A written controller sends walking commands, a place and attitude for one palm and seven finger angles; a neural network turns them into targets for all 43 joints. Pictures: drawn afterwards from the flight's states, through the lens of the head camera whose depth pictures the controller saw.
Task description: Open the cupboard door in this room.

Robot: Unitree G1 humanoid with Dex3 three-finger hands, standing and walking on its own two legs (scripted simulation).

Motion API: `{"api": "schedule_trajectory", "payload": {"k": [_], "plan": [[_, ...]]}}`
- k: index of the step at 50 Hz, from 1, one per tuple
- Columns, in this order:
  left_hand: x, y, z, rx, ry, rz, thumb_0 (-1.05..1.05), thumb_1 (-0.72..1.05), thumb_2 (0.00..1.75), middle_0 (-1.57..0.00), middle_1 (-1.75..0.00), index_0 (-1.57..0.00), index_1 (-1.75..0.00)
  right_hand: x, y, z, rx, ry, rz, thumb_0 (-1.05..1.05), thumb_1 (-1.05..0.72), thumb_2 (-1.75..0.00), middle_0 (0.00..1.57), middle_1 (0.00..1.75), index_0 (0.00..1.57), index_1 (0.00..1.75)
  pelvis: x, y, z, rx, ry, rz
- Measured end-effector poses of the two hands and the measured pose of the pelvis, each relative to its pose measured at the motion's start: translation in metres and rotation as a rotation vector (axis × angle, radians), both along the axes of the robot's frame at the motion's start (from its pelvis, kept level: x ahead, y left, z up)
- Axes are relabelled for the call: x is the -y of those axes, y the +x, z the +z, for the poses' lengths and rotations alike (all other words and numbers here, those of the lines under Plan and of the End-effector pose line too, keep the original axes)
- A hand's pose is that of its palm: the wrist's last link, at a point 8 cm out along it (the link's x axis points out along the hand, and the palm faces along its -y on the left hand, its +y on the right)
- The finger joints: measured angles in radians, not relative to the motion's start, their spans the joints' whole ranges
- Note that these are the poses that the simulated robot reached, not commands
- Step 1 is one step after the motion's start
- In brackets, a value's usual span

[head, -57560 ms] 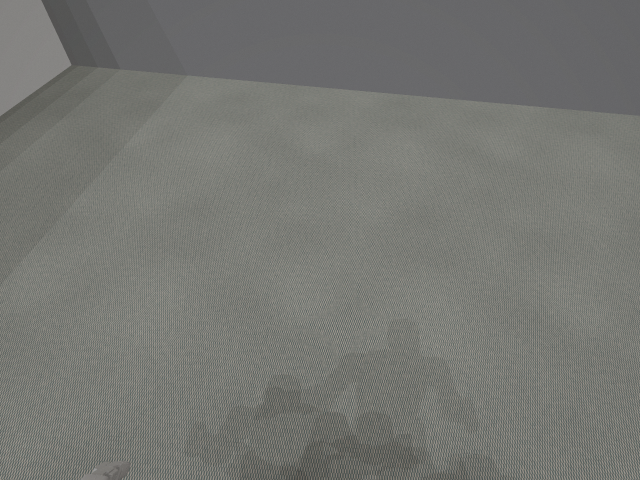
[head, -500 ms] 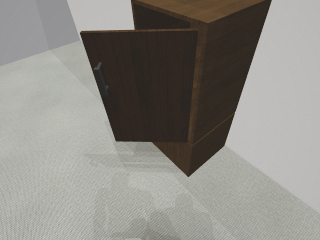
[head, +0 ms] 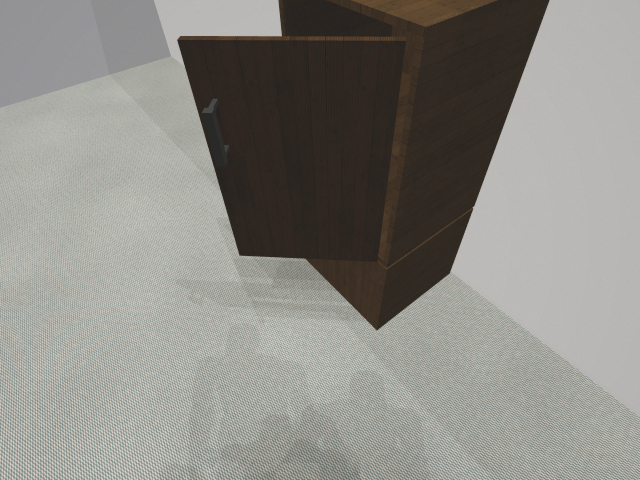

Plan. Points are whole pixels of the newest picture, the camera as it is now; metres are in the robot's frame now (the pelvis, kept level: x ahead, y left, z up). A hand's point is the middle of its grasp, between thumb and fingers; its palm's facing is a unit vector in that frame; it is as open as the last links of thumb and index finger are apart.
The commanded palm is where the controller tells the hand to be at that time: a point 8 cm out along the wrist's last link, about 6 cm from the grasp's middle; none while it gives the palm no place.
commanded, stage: come to a stop and stand still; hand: left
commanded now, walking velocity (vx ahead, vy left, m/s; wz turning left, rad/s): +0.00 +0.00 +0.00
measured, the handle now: (218, 133) +0.72 +0.25 +0.05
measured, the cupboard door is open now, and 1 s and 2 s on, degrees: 47 47 47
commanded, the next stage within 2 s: look again from close up in 0.68 s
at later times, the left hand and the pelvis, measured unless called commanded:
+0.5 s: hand out of the picture +0.02 +0.17 -0.17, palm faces +0.02 -0.98 -0.20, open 7.3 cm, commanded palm none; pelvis +0.02 +0.00 +0.00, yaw +0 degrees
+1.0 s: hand out of the picture +0.07 +0.17 -0.17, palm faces +0.01 -0.98 -0.21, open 7.3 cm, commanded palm none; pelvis +0.05 +0.00 +0.00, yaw +0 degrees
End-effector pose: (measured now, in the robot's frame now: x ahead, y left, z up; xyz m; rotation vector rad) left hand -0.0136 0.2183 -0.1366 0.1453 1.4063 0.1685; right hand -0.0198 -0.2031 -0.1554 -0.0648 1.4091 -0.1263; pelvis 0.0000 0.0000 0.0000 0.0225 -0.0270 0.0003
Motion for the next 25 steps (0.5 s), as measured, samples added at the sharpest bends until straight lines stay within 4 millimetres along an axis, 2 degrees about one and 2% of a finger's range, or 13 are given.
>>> {"api": "schedule_trajectory", "payload": {"k": [4,11,18,25], "plan": [[0.011,-0.002,-0.001,-0.008,-0.018,-0.004,0.01,0.91,0.9,-0.2,-0.3,-0.2,-0.3,0.003,-0.001,0.002,0.005,-0.001,-0.001,0.0,-0.91,-0.9,0.2,0.3,0.2,0.3,0.003,-0.001,0.001,-0.006,-0.003,-0.003],[0.013,0.001,-0.003,-0.009,-0.025,0.009,0.01,0.92,0.9,-0.2,-0.3,-0.2,-0.3,0.014,-0.004,0.006,-0.023,-0.029,0.005,0.0,-0.91,-0.9,0.2,0.3,0.2,0.3,0.006,0.003,0.002,-0.019,-0.008,0.0],[0.009,0.014,-0.002,0.0,-0.019,0.004,0.01,0.92,0.9,-0.2,-0.3,-0.2,-0.3,0.017,0.0,0.01,-0.037,-0.047,0.005,0.0,-0.91,-0.9,0.2,0.3,0.2,0.3,0.006,0.012,0.003,-0.021,-0.01,0.002],[0.003,0.032,-0.001,0.015,-0.005,-0.012,0.01,0.92,0.9,-0.2,-0.3,-0.2,-0.3,0.014,0.016,0.01,-0.022,-0.043,0.007,0.0,-0.91,-0.9,0.2,0.3,0.2,0.3,0.005,0.022,0.004,-0.018,-0.011,0.0]]}}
